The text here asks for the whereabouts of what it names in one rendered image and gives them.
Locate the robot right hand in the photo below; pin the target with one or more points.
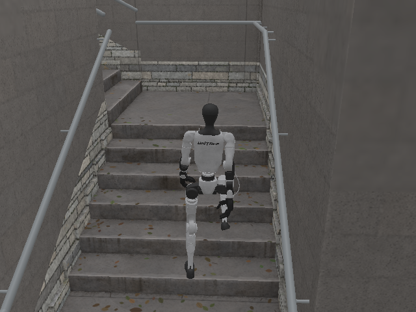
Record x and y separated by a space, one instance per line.
229 203

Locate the left robot forearm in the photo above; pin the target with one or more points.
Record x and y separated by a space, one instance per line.
183 170

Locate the right robot upper arm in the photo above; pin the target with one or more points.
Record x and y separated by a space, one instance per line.
229 150

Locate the humanoid robot head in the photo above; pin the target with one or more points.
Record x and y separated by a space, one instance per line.
210 113

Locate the left robot upper arm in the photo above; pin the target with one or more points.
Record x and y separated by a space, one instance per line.
186 147

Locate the robot left hand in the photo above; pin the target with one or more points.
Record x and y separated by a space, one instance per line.
188 178

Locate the right robot forearm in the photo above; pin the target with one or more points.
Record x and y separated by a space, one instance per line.
229 182

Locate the robot right foot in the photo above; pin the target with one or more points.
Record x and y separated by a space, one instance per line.
224 225

